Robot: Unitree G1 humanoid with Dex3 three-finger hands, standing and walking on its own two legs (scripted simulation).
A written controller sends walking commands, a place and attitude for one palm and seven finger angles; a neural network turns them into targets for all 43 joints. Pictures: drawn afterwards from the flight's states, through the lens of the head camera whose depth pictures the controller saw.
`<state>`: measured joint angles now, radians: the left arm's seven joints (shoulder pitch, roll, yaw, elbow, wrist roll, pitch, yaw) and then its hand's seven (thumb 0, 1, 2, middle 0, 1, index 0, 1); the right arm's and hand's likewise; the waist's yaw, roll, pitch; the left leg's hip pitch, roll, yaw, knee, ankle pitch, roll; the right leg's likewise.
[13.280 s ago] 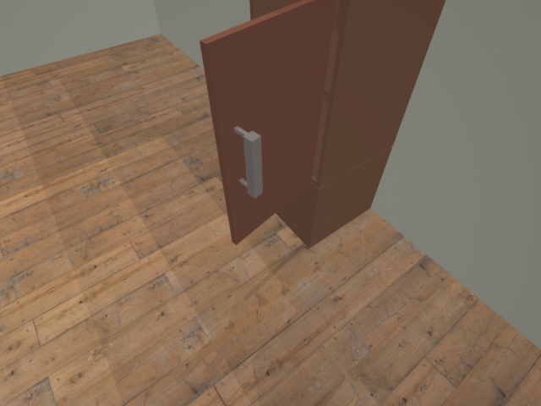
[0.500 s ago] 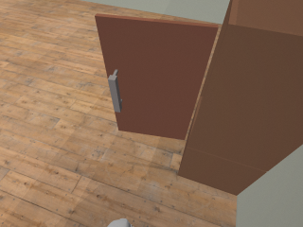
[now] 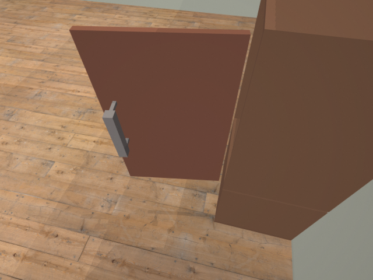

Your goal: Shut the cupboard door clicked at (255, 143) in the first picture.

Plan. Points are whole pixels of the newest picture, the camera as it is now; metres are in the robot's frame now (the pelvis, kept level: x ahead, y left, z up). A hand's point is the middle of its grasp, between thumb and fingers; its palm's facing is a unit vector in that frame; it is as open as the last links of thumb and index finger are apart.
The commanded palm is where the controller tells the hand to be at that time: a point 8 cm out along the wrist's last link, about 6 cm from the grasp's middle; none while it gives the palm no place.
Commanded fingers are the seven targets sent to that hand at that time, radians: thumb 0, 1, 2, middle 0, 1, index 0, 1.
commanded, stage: come to a stop and stand still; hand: left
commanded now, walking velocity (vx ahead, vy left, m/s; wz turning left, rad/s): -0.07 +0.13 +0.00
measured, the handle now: (119, 130) +0.49 +0.22 -0.01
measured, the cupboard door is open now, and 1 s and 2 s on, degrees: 100 100 100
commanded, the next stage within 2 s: look again from close up in 1.22 s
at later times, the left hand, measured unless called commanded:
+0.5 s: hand out of the picture -0.02 +0.21 -0.17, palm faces +0.06 -0.98 -0.19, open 7.4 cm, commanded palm none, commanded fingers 0.00 0.90 0.90 -0.20 -0.30 -0.20 -0.30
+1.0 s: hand out of the picture +0.01 +0.18 -0.17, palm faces +0.02 -0.99 -0.16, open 7.3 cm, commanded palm none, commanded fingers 0.00 0.90 0.90 -0.20 -0.30 -0.20 -0.30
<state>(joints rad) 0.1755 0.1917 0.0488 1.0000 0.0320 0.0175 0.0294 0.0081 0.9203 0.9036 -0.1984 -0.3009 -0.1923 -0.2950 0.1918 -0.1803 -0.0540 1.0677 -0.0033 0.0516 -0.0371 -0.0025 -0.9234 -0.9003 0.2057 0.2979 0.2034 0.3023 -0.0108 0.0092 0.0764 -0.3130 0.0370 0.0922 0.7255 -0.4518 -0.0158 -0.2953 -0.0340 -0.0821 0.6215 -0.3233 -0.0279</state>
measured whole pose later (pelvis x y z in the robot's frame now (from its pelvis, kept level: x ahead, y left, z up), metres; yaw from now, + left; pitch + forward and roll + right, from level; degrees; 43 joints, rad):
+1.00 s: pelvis +0.02 +0.02 +0.01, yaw -1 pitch -1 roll +0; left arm 0.28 0.14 0.01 1.15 0.01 0.00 0.04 0.02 0.93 0.90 -0.20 -0.30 -0.19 -0.30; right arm 0.31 -0.09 0.00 1.17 0.00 -0.01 -0.05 0.00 -0.91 -0.90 0.20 0.30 0.20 0.30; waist 0.00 -0.03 0.03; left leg -0.07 0.01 0.08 0.39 -0.31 0.01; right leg -0.17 -0.02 -0.06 0.42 -0.24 0.00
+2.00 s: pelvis -0.02 +0.03 +0.01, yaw -1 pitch -3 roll +0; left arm 0.29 0.18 -0.01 1.05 0.02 0.00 0.04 0.01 0.91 0.90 -0.20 -0.30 -0.20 -0.30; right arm 0.24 -0.18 0.00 1.09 -0.01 0.00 -0.01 0.00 -0.91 -0.90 0.20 0.30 0.20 0.30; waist 0.01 -0.01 0.02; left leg -0.13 -0.01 0.10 0.46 -0.29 0.03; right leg -0.22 -0.05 -0.04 0.46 -0.20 0.02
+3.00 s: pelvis +0.03 +0.03 +0.00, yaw -2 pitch +0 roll +0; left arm 0.21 0.21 0.03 0.91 0.02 0.00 0.04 0.01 0.91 0.90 -0.20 -0.30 -0.20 -0.30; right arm 0.25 -0.21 -0.05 0.96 -0.01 0.01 -0.04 0.01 -0.91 -0.90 0.21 0.30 0.20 0.30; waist -0.02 0.02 0.05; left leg -0.24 0.01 0.07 0.74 -0.42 0.01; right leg -0.26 -0.04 -0.05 0.61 -0.34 0.01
